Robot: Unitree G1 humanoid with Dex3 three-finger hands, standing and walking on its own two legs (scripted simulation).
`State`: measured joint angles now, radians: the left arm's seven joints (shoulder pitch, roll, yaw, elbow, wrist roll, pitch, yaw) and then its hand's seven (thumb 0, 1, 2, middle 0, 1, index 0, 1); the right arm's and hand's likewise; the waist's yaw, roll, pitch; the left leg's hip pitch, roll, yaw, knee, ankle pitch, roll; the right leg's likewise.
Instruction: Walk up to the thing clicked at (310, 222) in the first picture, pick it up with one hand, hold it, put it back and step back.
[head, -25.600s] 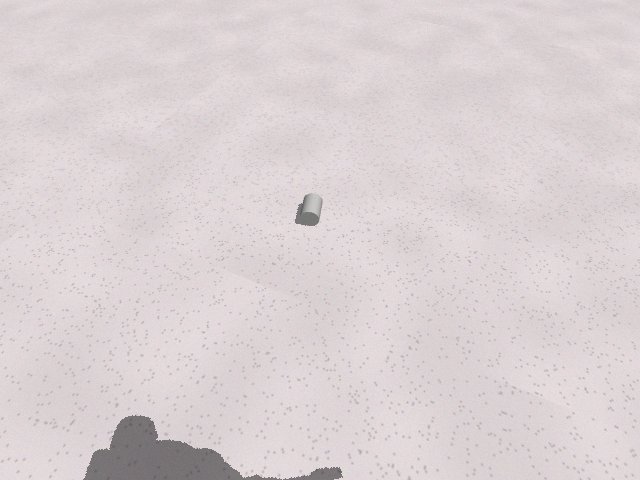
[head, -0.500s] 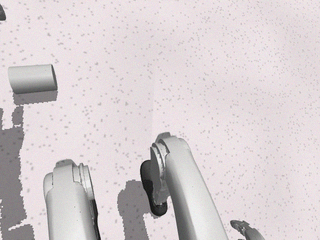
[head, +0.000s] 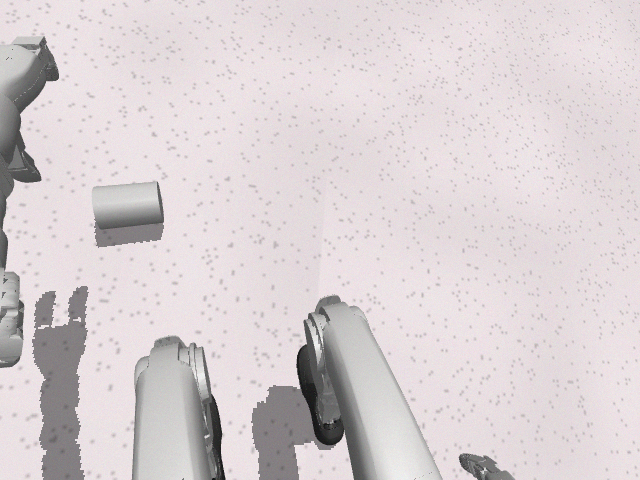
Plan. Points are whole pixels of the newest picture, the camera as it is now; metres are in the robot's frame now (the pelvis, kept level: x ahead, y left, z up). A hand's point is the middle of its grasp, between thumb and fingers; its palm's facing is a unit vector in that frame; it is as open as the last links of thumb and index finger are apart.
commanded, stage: withdraw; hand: left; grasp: from above
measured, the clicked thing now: (130, 205) +0.60 +0.19 -0.44
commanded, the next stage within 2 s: approach in 0.06 s
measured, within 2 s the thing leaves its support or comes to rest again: neither
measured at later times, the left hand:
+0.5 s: hand (111, 188) +0.57 +0.19 -0.27, palm faces -0.49 -0.01 -0.87, open 13.9 cm
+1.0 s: hand (115, 191) +0.59 +0.19 -0.34, palm faces -0.43 -0.08 -0.90, open 13.9 cm
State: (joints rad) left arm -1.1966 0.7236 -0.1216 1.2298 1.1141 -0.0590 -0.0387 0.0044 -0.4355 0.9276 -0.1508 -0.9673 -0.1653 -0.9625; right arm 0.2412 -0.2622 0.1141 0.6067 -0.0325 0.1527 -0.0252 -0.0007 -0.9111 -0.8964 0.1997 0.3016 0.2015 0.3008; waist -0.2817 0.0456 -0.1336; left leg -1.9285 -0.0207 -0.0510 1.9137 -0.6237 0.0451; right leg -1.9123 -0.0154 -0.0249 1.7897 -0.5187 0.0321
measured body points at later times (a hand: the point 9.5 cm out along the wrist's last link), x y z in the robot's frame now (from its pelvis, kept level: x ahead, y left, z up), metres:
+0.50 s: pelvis +0.00 -0.01 -0.10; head +0.29 +0.04 +0.24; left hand +0.59 +0.18 -0.22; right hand -0.01 -0.28 -0.18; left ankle +0.08 +0.10 -0.45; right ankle +0.12 -0.15 -0.45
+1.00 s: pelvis +0.01 -0.01 -0.15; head +0.32 +0.05 +0.17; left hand +0.61 +0.20 -0.29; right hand -0.01 -0.27 -0.21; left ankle +0.08 +0.10 -0.45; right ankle +0.12 -0.15 -0.45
